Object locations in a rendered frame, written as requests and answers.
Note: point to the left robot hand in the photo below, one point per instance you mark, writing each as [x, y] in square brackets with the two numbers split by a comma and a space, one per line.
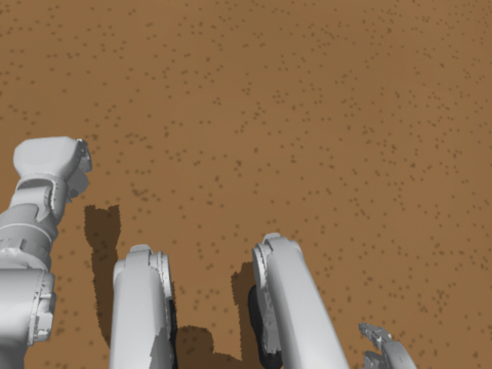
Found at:
[57, 156]

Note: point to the left robot arm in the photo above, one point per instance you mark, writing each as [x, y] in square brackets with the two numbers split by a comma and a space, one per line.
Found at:
[28, 229]

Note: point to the right robot foot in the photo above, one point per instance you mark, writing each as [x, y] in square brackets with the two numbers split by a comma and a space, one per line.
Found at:
[268, 360]

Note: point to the right robot hand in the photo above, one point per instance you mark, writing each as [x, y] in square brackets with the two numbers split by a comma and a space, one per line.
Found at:
[394, 354]

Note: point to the can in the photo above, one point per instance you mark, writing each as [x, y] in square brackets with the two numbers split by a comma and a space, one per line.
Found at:
[78, 181]

